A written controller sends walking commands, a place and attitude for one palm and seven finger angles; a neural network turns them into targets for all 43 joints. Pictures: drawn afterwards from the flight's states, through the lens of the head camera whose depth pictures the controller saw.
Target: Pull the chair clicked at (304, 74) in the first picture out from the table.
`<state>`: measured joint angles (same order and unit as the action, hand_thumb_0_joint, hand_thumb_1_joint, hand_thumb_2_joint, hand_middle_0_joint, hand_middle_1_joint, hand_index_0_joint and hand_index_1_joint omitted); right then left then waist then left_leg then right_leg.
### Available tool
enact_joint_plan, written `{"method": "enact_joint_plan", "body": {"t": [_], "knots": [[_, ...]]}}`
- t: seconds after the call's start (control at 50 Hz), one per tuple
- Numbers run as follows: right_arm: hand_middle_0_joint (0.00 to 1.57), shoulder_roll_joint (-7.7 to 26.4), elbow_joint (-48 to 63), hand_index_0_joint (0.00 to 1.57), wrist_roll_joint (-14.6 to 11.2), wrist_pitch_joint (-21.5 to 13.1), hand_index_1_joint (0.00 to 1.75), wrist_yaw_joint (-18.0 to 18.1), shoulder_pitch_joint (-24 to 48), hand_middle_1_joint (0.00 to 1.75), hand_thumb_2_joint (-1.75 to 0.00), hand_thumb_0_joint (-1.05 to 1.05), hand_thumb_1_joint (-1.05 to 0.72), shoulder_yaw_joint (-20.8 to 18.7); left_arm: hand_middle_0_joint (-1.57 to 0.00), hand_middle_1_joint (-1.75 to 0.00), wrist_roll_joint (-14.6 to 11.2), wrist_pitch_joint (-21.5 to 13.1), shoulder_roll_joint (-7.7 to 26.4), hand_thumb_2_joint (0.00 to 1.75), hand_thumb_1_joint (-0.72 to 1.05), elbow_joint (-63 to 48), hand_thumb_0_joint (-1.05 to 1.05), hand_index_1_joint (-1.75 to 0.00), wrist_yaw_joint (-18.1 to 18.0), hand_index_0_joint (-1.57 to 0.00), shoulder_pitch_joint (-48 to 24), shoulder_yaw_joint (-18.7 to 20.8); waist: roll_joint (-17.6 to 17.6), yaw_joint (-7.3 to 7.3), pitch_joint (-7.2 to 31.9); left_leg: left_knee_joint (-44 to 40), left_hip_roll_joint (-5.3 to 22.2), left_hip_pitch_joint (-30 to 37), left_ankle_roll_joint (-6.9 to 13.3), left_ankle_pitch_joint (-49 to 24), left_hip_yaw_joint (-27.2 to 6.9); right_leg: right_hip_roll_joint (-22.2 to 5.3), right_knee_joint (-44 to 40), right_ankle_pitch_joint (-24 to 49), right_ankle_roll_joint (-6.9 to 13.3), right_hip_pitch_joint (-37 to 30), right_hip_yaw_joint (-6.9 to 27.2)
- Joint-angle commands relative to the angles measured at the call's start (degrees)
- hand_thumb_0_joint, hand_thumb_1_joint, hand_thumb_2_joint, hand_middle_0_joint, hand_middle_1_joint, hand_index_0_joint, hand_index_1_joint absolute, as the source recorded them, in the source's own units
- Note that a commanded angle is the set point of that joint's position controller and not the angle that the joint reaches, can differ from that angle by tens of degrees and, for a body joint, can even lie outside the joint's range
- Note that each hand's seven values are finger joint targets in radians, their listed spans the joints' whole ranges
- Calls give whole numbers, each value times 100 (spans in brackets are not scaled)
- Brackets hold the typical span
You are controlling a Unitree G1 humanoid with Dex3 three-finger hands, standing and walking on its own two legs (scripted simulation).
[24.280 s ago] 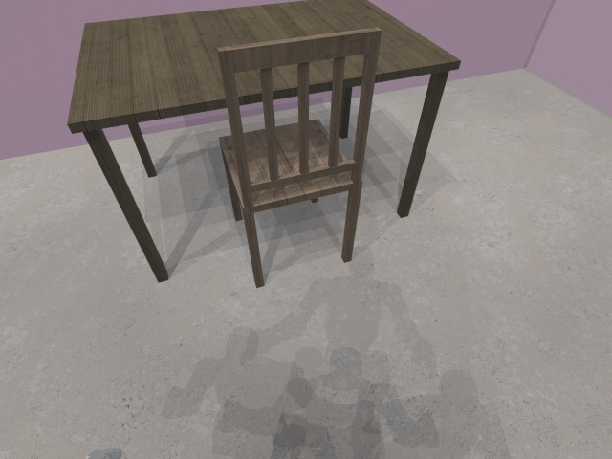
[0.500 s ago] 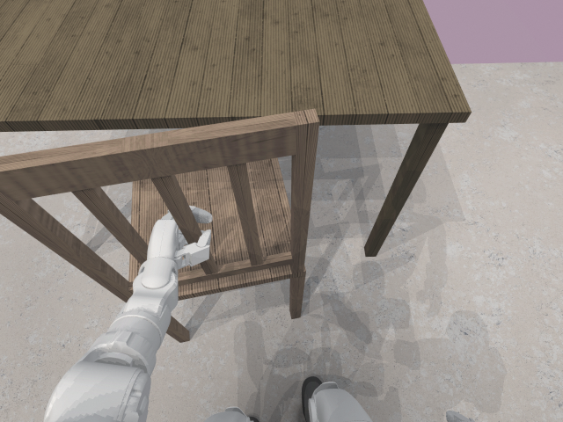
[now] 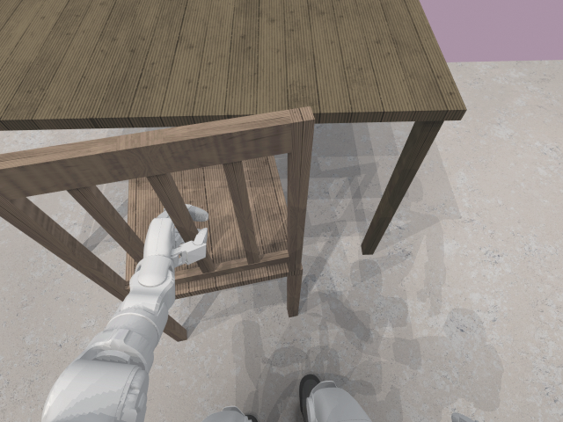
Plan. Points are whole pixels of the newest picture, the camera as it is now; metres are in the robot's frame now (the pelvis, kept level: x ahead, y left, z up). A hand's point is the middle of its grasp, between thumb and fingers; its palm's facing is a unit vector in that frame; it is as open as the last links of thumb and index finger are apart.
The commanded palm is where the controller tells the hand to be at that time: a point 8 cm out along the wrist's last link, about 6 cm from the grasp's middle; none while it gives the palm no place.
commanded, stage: step backward, pulling the chair out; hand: left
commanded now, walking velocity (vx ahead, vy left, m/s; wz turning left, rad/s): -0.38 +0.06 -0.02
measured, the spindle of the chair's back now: (188, 231) +0.42 +0.15 -0.05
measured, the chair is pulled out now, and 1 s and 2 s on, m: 0.11 0.12 0.12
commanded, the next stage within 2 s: stop walking, hand still on the chair in 0.16 s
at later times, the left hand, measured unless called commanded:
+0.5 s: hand (198, 248) +0.38 +0.13 -0.05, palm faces +0.00 -0.98 -0.19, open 5.4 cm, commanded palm +0.36 +0.18 -0.03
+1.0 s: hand (197, 247) +0.38 +0.13 -0.04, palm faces -0.01 -0.99 -0.16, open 5.5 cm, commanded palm +0.36 +0.18 -0.03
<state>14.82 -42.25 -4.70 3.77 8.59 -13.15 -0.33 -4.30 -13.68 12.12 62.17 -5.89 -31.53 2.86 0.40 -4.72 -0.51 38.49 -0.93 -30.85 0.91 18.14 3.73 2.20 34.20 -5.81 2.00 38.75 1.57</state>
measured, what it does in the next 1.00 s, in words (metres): shifts its weight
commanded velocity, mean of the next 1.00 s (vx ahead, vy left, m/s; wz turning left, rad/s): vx -0.09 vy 0.01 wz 0.00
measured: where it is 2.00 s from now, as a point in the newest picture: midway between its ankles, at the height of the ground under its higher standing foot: outside the picture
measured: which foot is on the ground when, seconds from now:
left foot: down 0.00-1.00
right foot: down 0.00-1.00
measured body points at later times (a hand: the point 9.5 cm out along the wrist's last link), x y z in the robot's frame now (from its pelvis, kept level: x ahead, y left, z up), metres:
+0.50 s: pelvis +0.02 +0.01 +0.01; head +0.10 -0.01 +0.45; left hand +0.38 +0.18 -0.03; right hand +0.10 -0.25 -0.12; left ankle +0.01 +0.11 -0.72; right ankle +0.11 -0.09 -0.72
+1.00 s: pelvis +0.09 +0.01 +0.02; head +0.11 +0.00 +0.47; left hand +0.38 +0.18 -0.03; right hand +0.23 -0.24 -0.09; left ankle +0.01 +0.11 -0.72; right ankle +0.11 -0.09 -0.72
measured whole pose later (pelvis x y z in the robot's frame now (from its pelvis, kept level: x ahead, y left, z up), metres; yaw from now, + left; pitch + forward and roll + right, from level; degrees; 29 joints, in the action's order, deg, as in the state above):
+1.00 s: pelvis +0.09 +0.01 +0.02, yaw +0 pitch +3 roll -1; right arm 13.5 -36.9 -2.4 3.8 8.2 -10.8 1.1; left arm -3.5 -3.5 7.5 45.5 -4.9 -12.0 -3.3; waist 2.1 -1.5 -0.2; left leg 26.3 0.7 -8.2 0.7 20.9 2.5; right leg 4.0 26.0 -10.9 2.3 17.7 0.7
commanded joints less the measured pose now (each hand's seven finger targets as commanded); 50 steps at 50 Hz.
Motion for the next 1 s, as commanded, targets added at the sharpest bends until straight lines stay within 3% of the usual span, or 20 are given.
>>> {"method": "enact_joint_plan", "body": {"t": [0.0, 0.1, 0.24, 0.26, 0.3, 0.4, 0.46, 0.64, 0.7, 0.82, 0.88, 0.92, 0.98], "knots": [[20, 789, 469, 20, -5, -105, 30, 89, -357, 30, -90, 0, -90, -283, -50, -145, 191, -285, 1264, 90, 90, -1101, 0, -145, -131, -50, -2030, 167, -88, 31, 2390, -491, 474, 451, -68, -26, -510, -811, -539, -79, -191, -1774, 813], [20, 811, 442, 20, -14, -90, 30, 64, -404, 30, -90, 0, -90, -285, -50, -145, 226, -285, 1310, 90, 90, -1081, 0, -145, -152, -50, -2022, 187, -142, 6, 2483, -500, 333, 617, -80, 110, -480, -973, -870, -165, -185, -1832, 889], [20, 803, 462, 20, -5, -85, 30, 100, -313, 30, -90, 0, -90, -243, -50, -145, 205, -286, 1129, 90, 90, -1189, 0, -145, -123, -50, -2028, 42, 282, 62, 2505, -869, 671, 719, -40, -740, -655, -644, -382, 319, -263, -1925, 433], [20, 716, 813, 20, 4, -57, 30, 99, -244, 30, -90, 0, -90, -256, -50, -145, 181, -344, 1245, 90, 90, -2269, 0, -145, -95, -50, -2125, 89, 342, 174, 2804, -988, 739, 888, -11, -760, -694, -607, -289, 432, -279, -2410, 442], [20, 688, 1012, 20, 11, -8, 30, 161, -129, 30, -90, 0, -90, -216, -50, -145, 140, -190, 1106, 90, 90, -2338, 0, -145, -74, -50, -1865, 12, 428, 204, 2803, -1067, 784, 1000, 11, -640, -665, -547, -250, 379, -236, -2513, 406], [20, 701, 1174, 20, 53, 47, 30, 238, -82, 30, -90, 0, -90, -198, -50, -145, 127, 108, 1063, 90, 90, -2399, 0, -145, -82, -50, -1329, 49, 349, 287, 2348, -1220, 751, 992, 46, 55, -603, -533, -369, -177, -172, -2566, 468], [20, 655, 1178, 20, 73, 26, 30, 243, -72, 30, -90, 0, -90, -153, -50, -145, 119, 222, 825, 90, 90, -2381, 0, -145, -50, -50, -1073, -106, 166, 295, 2124, -1222, 668, 1145, 32, 116, -582, -568, -545, -195, -133, -2557, 548], [20, 610, 1100, 20, 175, -87, 30, 206, -1, 30, -90, 0, -90, -151, -50, -145, 143, 505, 550, 90, 90, -2557, 0, -145, 21, -50, -313, -230, 168, 282, 2015, -1147, 644, 1970, -91, -1550, -415, -646, -606, 1644, -46, -2972, 511], [20, 605, 1068, 20, 181, -114, 30, 183, 49, 30, -90, 0, -90, -152, -50, -145, 141, 572, 475, 90, 90, -2564, 0, -145, 30, -50, -124, -274, 92, 276, 1931, -1215, 645, 2157, -111, -1724, -415, -621, -717, 1710, -39, -3087, 457], [20, 571, 1085, 20, 220, -156, 30, 102, 147, 30, -90, 0, -90, -139, -50, -145, 167, 656, 368, 90, 90, -2807, 0, -145, 42, -50, 171, -344, 284, 279, 1857, -1263, 681, 2489, -153, -2407, -353, -638, -741, 2266, -5, -3271, 418], [20, 566, 1139, 20, 234, -147, 30, 65, 196, 30, -90, 0, -90, -140, -50, -145, 169, 698, 302, 90, 90, -2895, 0, -145, 60, -50, 277, -382, 85, 276, 1813, -1281, 674, 2522, -157, -2411, -339, -628, -776, 2326, -11, -3321, 415], [20, 571, 1116, 20, 236, -167, 30, 48, 216, 30, -90, 0, -90, -124, -50, -145, 163, 725, 285, 90, 90, -2876, 0, -145, 45, -50, 394, -399, 269, 287, 1668, -1341, 681, 2518, -156, -2309, -343, -639, -827, 2148, 2, -3307, 431], [20, 566, 1148, 20, 239, -164, 30, 19, 248, 30, -90, 0, -90, -125, -50, -145, 167, 740, 282, 90, 90, -2920, 0, -145, 51, -50, 483, -383, 181, 300, 1677, -1342, 690, 2561, -140, -2343, -357, -622, -836, 2121, 8, -3313, 447]]}}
